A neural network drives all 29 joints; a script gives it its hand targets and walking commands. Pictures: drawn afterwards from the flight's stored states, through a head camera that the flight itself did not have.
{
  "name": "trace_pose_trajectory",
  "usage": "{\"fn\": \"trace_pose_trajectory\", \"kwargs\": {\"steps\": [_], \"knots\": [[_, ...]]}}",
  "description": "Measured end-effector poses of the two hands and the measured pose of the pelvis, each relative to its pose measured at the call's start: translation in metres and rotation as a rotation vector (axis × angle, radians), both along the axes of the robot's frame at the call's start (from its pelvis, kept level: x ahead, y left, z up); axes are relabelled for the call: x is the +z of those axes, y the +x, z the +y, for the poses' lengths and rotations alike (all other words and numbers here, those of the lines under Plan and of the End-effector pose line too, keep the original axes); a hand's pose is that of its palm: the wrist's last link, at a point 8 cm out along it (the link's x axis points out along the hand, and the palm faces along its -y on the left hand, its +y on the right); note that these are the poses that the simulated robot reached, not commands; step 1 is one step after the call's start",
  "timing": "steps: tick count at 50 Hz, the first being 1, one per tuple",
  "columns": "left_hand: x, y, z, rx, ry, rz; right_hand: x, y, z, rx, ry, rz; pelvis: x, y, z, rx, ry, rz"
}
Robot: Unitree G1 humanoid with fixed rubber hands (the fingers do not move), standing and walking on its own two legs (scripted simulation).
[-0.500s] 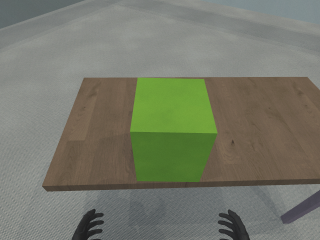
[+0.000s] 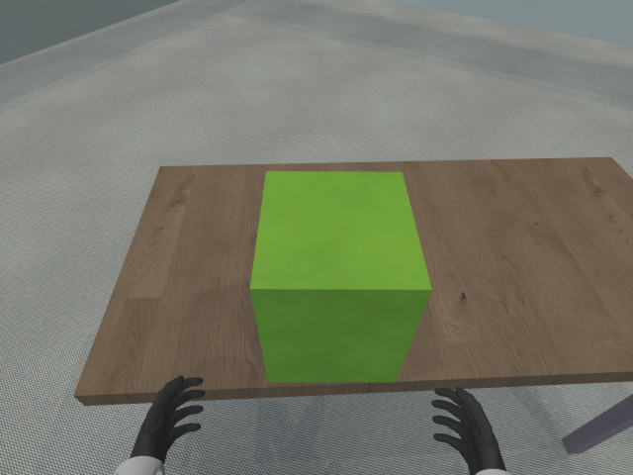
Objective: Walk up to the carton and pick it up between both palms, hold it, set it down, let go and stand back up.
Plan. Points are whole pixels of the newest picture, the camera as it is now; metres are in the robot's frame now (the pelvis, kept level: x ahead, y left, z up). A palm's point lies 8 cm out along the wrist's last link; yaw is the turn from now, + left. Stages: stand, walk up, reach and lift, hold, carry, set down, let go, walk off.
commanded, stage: reach and lift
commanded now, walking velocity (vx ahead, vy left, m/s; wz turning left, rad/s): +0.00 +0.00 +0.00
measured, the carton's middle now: (333, 280) +0.41 -0.02 +0.00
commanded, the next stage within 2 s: none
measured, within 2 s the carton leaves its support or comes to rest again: neither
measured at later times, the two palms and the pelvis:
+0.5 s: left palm (149, 418) +0.21 +0.20 +0.00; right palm (482, 422) +0.21 -0.19 -0.01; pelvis +0.02 -0.01 +0.00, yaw +1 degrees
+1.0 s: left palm (168, 343) +0.28 +0.19 +0.03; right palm (468, 352) +0.28 -0.18 +0.03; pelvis +0.01 -0.01 +0.00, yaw +0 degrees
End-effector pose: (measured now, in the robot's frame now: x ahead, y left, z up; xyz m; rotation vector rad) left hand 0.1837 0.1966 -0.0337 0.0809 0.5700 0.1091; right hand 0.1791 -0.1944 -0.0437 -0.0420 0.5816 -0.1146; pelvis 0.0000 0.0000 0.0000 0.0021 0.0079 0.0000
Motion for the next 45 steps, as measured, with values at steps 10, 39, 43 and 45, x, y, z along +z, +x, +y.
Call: {"fn": "trace_pose_trajectory", "kwargs": {"steps": [10,39,43,45], "knots": [[0.009,0.011,-0.001,-0.015,-0.001,-0.093,0.012,0.010,-0.008,0.007,-0.013,-0.090,0.001,0.017,-0.009,0.004,0.001,0.021],[0.045,0.054,0.001,-0.042,-0.016,-0.312,0.046,0.060,0.002,0.011,0.008,-0.310,0.002,0.012,-0.009,0.003,-0.002,0.010],[0.052,0.070,0.000,-0.048,-0.016,-0.326,0.057,0.076,0.006,0.011,0.000,-0.339,0.002,0.011,-0.009,0.006,-0.002,0.011],[0.056,0.079,-0.002,-0.055,-0.017,-0.329,0.061,0.085,0.007,0.000,0.006,-0.345,0.002,0.011,-0.008,0.005,-0.002,0.010]]}}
